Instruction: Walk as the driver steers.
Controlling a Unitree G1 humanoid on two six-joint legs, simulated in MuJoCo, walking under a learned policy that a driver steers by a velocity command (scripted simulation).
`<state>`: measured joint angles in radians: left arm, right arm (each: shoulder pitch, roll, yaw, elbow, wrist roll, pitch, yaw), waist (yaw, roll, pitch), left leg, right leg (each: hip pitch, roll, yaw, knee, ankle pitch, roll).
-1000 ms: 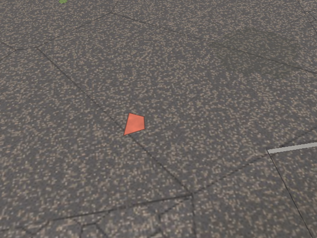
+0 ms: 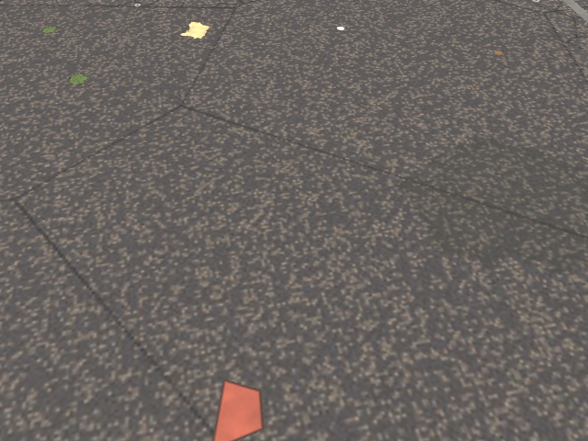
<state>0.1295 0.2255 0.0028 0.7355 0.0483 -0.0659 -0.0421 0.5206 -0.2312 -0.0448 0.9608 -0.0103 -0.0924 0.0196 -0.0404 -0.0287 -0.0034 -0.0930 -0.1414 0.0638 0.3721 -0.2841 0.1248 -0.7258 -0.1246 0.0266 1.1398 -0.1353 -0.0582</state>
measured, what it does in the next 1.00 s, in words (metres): walks ahead, turning left: right foot, then left foot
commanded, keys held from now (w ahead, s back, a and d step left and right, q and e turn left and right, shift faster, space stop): w+q+shift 0.80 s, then w+shift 0.02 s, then w+e+shift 0.18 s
